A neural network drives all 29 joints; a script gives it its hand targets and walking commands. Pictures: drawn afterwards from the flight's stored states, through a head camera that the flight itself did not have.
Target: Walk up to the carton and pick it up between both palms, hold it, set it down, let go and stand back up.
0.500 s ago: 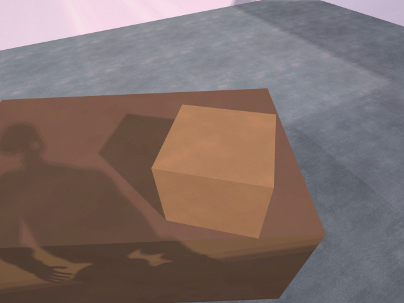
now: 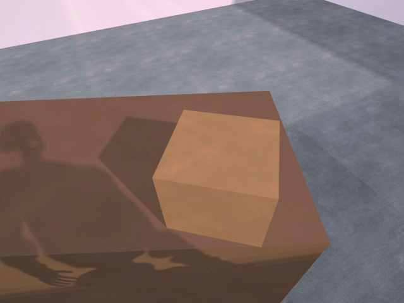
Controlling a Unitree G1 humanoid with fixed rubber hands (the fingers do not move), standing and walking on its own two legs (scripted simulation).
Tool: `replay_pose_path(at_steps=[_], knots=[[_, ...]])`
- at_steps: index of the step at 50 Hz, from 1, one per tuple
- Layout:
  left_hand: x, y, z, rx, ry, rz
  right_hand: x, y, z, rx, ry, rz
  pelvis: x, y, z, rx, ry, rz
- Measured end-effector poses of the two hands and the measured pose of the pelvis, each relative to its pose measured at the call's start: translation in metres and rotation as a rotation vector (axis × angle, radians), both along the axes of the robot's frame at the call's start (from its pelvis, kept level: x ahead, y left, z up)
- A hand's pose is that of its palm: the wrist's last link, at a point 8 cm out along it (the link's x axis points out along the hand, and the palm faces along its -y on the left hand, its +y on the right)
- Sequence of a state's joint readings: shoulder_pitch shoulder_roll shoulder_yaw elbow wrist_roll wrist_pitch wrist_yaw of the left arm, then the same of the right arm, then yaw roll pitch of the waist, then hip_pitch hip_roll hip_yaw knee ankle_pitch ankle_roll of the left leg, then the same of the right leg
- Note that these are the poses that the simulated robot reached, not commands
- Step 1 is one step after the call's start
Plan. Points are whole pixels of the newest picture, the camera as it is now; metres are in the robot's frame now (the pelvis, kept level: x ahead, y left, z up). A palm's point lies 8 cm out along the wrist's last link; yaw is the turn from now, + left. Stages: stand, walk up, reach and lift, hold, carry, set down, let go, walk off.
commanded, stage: stand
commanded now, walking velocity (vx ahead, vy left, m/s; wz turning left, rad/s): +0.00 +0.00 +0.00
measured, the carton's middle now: (221, 176) +0.43 -0.02 -0.03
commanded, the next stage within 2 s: none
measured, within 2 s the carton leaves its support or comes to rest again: neither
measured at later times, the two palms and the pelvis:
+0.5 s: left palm out of the picture +0.07 +0.28 -0.12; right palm out of the picture +0.05 -0.29 -0.12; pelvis +0.02 -0.01 +0.00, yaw +0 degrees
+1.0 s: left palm out of the picture +0.09 +0.27 -0.12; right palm out of the picture +0.07 -0.29 -0.13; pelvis +0.03 -0.01 +0.00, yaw +0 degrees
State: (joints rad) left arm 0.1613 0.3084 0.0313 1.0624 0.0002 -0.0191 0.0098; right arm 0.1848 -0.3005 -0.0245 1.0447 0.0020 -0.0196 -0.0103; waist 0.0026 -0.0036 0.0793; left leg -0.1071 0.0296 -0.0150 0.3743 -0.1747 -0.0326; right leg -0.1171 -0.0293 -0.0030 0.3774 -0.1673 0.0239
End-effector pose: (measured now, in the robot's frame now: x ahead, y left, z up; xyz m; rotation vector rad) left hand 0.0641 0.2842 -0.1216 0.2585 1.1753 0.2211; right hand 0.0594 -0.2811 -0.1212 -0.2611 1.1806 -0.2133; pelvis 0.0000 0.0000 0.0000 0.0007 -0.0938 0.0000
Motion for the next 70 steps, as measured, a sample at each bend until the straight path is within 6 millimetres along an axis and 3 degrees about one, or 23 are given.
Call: replay_pose_path(at_steps=[7,19,39,70], knots=[[-0.001,0.001,0.001,0.001,0.015,0.010,0.003,-0.002,0.000,0.001,0.009,-0.004,0.005,-0.001,0.001,0.001,0.005,0.001],[-0.001,-0.001,-0.001,0.012,0.050,0.022,-0.011,-0.009,-0.004,-0.007,0.088,-0.023,0.013,-0.004,0.001,0.001,0.017,0.000],[0.022,-0.010,0.000,0.003,0.033,0.016,0.006,-0.008,-0.005,0.005,0.079,-0.026,0.026,-0.009,0.002,-0.002,0.021,0.002],[0.031,-0.016,-0.002,0.000,0.053,0.026,0.013,-0.011,-0.007,-0.002,0.111,-0.034,0.041,-0.013,0.003,0.000,0.025,-0.001]])
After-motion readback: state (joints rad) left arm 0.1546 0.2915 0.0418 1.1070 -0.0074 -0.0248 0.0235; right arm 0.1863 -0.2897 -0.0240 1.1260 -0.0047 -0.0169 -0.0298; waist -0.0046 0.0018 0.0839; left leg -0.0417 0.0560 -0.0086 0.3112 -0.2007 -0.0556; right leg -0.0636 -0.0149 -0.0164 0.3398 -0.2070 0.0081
